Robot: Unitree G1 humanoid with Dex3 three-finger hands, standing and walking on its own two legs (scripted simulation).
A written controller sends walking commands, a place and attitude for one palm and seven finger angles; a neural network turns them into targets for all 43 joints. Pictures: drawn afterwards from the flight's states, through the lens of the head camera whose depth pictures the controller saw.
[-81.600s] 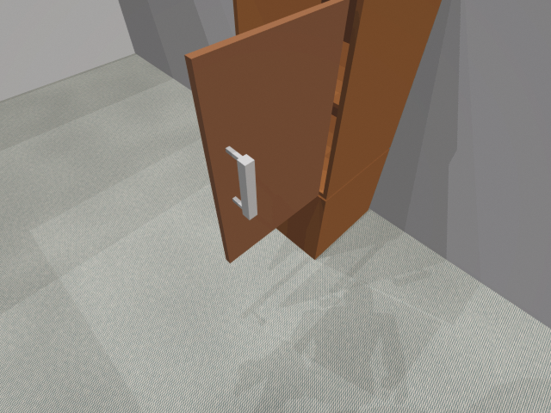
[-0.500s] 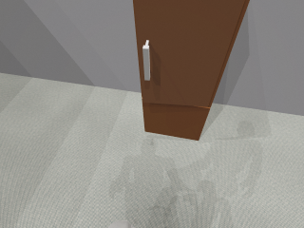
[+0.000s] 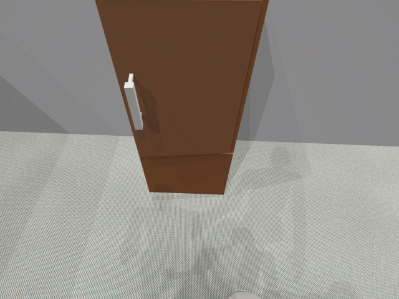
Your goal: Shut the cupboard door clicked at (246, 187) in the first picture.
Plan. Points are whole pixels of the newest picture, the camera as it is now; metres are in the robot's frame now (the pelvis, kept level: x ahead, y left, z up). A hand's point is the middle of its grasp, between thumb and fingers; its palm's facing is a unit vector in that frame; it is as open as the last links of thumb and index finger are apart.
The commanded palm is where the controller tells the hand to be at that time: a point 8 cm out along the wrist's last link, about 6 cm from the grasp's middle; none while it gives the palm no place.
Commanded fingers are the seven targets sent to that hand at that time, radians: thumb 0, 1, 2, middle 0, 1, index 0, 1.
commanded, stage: take the last steps up to it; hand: left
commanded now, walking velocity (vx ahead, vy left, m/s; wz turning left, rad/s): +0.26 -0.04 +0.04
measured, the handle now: (135, 102) +0.65 +0.20 -0.03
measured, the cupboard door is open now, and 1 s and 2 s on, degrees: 6 6 6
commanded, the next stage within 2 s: come to a stop and stand still in 0.30 s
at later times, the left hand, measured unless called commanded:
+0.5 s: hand out of the picture +0.14 +0.13 -0.19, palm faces +0.11 -0.99 -0.12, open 7.4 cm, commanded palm none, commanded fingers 0.00 0.90 0.90 -0.20 -0.30 -0.20 -0.30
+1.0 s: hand (139, 271) +0.21 +0.14 -0.17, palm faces +0.11 -0.96 -0.26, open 7.4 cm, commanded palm none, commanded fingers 0.00 0.90 0.90 -0.20 -0.30 -0.20 -0.30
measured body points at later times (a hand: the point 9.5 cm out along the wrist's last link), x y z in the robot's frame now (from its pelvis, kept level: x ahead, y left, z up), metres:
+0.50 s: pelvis +0.16 -0.03 +0.00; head +0.18 -0.01 +0.45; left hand +0.14 +0.18 -0.18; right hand +0.26 -0.25 -0.14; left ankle +0.19 +0.06 -0.74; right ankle +0.10 -0.14 -0.70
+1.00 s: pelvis +0.17 -0.06 +0.00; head +0.22 -0.06 +0.45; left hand +0.20 +0.19 -0.14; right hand +0.27 -0.31 -0.14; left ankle +0.13 +0.07 -0.71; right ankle +0.19 -0.18 -0.74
